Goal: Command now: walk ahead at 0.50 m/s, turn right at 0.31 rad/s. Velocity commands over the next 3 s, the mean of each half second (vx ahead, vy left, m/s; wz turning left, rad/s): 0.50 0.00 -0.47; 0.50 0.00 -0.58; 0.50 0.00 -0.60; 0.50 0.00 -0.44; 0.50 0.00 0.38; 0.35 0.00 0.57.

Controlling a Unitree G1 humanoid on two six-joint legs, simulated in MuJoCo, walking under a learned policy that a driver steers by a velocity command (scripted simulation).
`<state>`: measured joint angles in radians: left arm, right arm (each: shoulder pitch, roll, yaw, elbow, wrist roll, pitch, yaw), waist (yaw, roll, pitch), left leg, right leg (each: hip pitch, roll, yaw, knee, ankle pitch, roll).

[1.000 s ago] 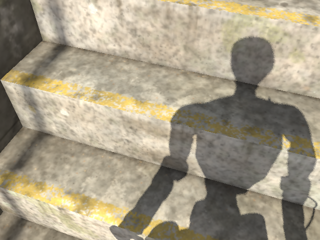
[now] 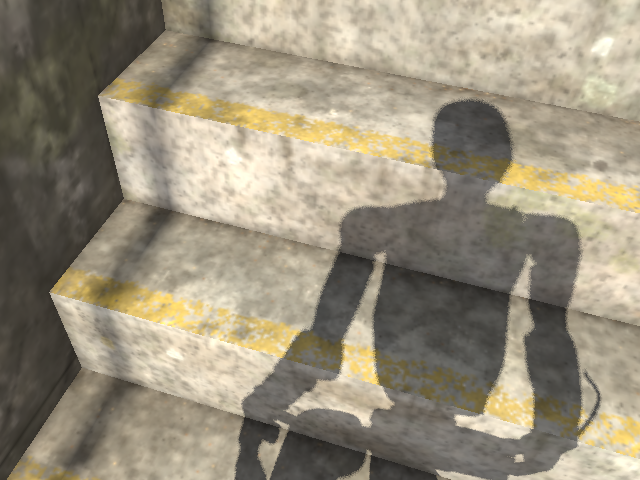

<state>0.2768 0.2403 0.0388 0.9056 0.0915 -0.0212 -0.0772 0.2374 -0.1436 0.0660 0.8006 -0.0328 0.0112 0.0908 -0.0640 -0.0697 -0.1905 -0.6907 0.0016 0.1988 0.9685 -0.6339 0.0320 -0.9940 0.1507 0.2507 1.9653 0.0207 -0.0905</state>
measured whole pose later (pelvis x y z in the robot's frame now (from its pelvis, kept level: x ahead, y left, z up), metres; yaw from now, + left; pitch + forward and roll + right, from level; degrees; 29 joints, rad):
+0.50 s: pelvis +0.00 +0.11 -0.08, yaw -14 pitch +8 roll -5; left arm 0.21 0.18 -0.06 0.77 0.00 -0.03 0.02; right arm 0.05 -0.29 0.00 0.84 -0.12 -0.06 0.11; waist 0.12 0.04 -0.19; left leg -0.46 0.07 -0.05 0.83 0.05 0.03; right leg -0.89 0.12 0.15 1.40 -0.67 -0.04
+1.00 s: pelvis +0.11 +0.13 -0.05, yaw -35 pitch +3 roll -7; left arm -0.01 0.16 -0.03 0.79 0.02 0.04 0.01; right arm 0.46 -0.14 0.01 0.94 0.03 -0.13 -0.07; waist -0.02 -0.03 -0.01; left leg -0.45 0.11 0.00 1.43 0.01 0.02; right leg -0.74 0.17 -0.20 1.19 -0.53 -0.20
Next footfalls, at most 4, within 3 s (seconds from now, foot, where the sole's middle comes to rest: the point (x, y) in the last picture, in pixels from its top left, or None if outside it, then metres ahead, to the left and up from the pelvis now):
0.18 right None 0.04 -0.09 -0.70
0.52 left None -0.02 0.24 -0.92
0.96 right None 0.16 0.02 -0.71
1.36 left None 0.26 0.31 -0.71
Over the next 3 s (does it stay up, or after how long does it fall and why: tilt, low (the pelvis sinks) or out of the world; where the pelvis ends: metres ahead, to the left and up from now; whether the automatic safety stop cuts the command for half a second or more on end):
stays up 0.55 -0.36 0.51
